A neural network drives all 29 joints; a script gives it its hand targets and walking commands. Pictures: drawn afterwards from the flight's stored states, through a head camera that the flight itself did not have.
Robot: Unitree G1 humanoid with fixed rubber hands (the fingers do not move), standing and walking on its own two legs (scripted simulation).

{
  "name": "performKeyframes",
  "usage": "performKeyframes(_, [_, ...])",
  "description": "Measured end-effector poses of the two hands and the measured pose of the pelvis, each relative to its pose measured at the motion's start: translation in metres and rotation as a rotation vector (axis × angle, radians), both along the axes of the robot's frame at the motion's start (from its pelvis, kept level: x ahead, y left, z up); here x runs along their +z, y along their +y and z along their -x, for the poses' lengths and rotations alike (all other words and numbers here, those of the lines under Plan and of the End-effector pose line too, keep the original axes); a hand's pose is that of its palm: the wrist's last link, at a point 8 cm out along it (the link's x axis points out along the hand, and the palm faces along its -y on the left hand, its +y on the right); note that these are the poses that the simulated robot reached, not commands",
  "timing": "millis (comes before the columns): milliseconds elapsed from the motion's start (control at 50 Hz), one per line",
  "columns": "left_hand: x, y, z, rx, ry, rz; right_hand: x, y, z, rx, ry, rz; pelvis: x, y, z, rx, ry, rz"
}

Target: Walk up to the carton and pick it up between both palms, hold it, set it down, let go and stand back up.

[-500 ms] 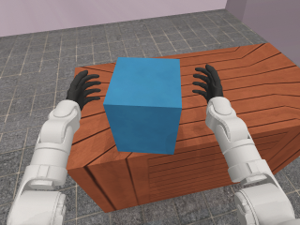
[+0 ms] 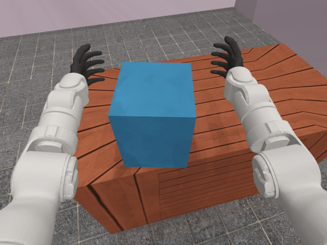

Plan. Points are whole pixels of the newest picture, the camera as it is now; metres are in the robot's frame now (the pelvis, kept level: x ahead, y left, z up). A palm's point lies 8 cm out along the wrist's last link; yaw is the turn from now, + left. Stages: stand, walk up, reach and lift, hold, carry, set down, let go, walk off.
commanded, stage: reach and lift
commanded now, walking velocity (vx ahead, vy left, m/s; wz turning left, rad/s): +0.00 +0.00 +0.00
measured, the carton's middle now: (156, 117) +0.47 -0.01 +0.01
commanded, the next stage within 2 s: none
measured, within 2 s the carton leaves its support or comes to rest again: neither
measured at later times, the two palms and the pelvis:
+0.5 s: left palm (93, 89) +0.47 +0.14 +0.14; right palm (229, 91) +0.43 -0.20 +0.13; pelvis +0.00 +0.00 +0.00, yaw +0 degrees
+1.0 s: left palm (98, 109) +0.48 +0.15 +0.06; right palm (217, 106) +0.44 -0.18 +0.07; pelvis +0.01 +0.02 -0.01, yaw -1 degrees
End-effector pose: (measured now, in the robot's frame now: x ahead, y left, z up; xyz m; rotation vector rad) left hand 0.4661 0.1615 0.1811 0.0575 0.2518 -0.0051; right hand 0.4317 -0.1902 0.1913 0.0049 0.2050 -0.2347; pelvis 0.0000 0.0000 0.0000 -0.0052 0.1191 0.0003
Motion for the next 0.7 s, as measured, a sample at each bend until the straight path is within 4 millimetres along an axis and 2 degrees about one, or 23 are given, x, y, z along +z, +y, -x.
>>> performKeyframes(140, [0.003, -0.007, -0.013, 0.003, -0.003, 0.003, 0.008, -0.01, -0.007, -0.03, -0.008, -0.01, -0.001, -0.002, -0.005, -0.001, 0.037, 0.0])
performKeyframes(280, [-0.013, -0.014, -0.015, -0.012, 0.022, 0.013, -0.003, -0.019, -0.007, -0.054, 0.008, -0.009, -0.001, -0.003, -0.005, -0.002, 0.042, 0.0])
performKeyframes(380, [-0.027, -0.024, -0.012, -0.033, 0.023, 0.032, -0.023, -0.018, -0.004, -0.053, 0.022, -0.003, -0.001, -0.002, -0.004, -0.003, 0.047, 0.002])
performKeyframes(480, [-0.037, -0.019, -0.008, -0.028, 0.003, 0.038, -0.053, -0.01, 0.002, -0.036, 0.058, -0.006, -0.001, -0.002, -0.002, -0.005, 0.058, 0.006])
performKeyframes(600, [-0.08, -0.005, 0.002, 0.002, 0.085, 0.041, -0.09, 0.008, 0.006, 0.002, 0.102, 0.01, -0.003, 0.001, 0.0, -0.008, 0.097, 0.014])
performKeyframes(700, [-0.105, -0.004, -0.001, 0.018, 0.092, 0.047, -0.105, 0.017, 0.003, -0.005, 0.08, -0.001, -0.006, 0.007, 0.001, -0.012, 0.167, 0.025])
